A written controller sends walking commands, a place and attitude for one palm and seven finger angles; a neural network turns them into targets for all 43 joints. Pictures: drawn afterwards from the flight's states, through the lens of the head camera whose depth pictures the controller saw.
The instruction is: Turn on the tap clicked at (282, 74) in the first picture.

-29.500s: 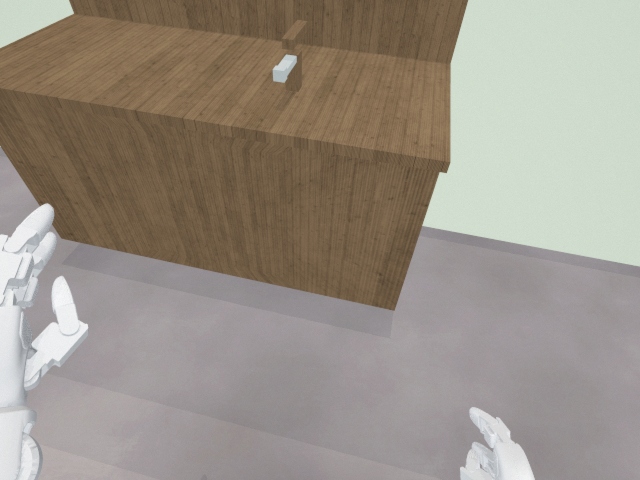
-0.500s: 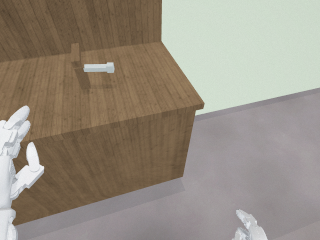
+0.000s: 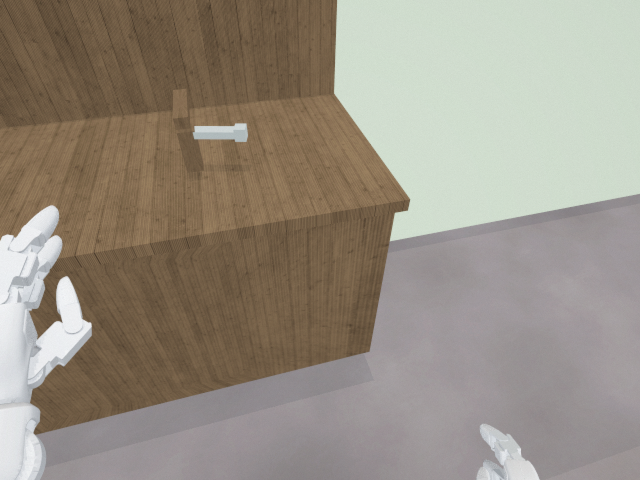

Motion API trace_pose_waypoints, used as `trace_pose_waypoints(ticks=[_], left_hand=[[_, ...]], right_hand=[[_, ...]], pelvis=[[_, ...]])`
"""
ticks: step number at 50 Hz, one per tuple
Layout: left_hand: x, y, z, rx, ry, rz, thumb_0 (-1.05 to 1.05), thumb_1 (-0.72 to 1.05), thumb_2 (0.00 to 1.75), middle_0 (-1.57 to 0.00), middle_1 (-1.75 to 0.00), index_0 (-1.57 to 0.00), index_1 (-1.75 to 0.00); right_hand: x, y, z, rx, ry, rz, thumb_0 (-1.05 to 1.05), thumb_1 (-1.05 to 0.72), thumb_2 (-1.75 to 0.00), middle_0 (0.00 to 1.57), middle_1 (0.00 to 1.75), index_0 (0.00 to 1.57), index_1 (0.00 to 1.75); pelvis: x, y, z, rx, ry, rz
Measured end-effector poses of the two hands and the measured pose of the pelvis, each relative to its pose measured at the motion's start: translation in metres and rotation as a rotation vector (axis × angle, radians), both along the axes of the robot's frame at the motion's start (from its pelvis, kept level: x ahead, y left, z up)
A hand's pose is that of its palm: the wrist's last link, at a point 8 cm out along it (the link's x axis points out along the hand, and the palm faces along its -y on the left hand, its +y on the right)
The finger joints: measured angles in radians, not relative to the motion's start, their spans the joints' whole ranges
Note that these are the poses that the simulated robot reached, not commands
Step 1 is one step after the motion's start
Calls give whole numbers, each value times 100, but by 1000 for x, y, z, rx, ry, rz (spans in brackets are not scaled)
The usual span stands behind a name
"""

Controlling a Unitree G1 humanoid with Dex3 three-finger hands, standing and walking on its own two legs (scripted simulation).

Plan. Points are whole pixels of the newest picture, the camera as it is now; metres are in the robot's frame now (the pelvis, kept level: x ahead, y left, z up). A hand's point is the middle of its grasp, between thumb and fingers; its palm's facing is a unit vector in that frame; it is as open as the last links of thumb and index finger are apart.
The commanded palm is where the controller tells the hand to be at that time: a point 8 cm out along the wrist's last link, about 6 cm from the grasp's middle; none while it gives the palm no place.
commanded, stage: stop stepping back and stand still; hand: left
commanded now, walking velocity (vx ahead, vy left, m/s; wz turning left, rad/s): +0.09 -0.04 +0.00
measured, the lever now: (240, 132) +0.76 +0.21 +0.08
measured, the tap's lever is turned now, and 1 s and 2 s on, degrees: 75 75 75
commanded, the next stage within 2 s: stand and check the lever's angle in 0.94 s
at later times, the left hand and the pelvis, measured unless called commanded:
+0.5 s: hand (91, 305) +0.23 +0.24 +0.17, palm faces +0.42 -0.83 -0.36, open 7.4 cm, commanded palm +0.18 +0.28 +0.18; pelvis +0.02 +0.00 +0.00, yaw +1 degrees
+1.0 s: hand (83, 289) +0.26 +0.26 +0.16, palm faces +0.39 -0.85 -0.34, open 7.4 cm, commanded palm +0.21 +0.30 +0.18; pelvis +0.05 +0.02 +0.01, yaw -1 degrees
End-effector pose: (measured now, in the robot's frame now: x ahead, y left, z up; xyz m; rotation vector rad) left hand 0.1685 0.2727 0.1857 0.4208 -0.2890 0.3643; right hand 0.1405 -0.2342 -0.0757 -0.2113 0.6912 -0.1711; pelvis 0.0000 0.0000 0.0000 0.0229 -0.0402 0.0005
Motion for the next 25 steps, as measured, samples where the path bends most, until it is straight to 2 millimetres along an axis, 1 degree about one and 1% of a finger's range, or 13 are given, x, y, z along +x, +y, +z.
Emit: trace_pose_waypoints(ticks=[3,6,8,10,13,15,18,21,25], left_hand=[[4,5,5,37,-18,11,1,89,89,-21,-30,-22,-30],[4,7,7,47,3,35,1,89,89,-21,-30,-21,-30],[1,4,4,50,36,53,1,89,89,-21,-30,-21,-30],[-3,-1,-3,70,54,61,1,89,89,-21,-30,-21,-30],[-6,-9,-13,16,77,58,1,89,89,-21,-30,-21,-30],[-5,-11,-14,-18,83,53,1,89,89,-21,-30,-21,-30],[1,-10,-10,-20,65,43,1,89,89,-21,-30,-22,-30],[10,-3,-5,3,19,26,1,88,89,-21,-30,-22,-30],[25,6,-1,18,15,33,1,89,89,-21,-30,-22,-30]], right_hand=[[1,3,1,15,-29,-11,1,-90,-90,20,30,21,30],[-1,4,-2,59,-21,-12,1,-90,-90,20,30,21,30],[-1,4,-7,78,-5,-5,1,-90,-90,20,30,21,30],[2,1,-17,81,14,15,1,-90,-90,20,30,21,30],[3,-5,-25,62,80,45,1,-90,-90,20,30,21,30],[3,-8,-22,48,106,46,1,-90,-90,20,30,21,30],[8,-11,-12,16,100,34,2,-90,-90,20,30,21,30],[20,-14,-7,-19,54,17,2,-90,-90,20,30,21,30],[35,-9,1,-10,27,-5,2,-90,-90,20,30,21,30]], pelvis=[[-7,0,-2,0,-14,-1],[-5,-4,0,-2,-8,9],[-1,-9,0,-6,-2,17],[1,-15,-7,2,8,22],[0,-16,-6,-19,-5,26],[2,-16,-1,-14,-6,23],[7,-14,3,-3,-5,18],[12,-7,-3,-37,-2,20],[20,-4,1,-29,-2,8]])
